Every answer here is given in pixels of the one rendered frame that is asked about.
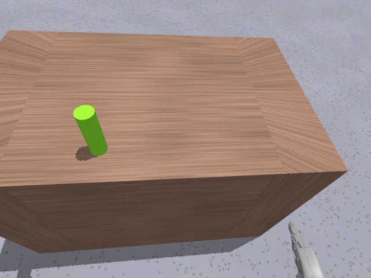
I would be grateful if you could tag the can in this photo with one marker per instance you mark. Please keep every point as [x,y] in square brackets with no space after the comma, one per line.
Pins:
[88,123]

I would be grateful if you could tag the right robot hand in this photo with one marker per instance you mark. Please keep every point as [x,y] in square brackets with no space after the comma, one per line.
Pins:
[305,258]

